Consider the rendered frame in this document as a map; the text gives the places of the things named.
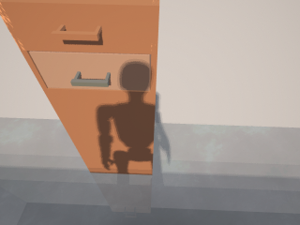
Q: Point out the drawer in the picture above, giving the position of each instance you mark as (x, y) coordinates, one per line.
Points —
(129, 71)

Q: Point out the cabinet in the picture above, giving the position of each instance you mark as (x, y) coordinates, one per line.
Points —
(113, 130)

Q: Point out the handle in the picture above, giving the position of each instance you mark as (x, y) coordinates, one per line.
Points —
(89, 82)
(75, 35)

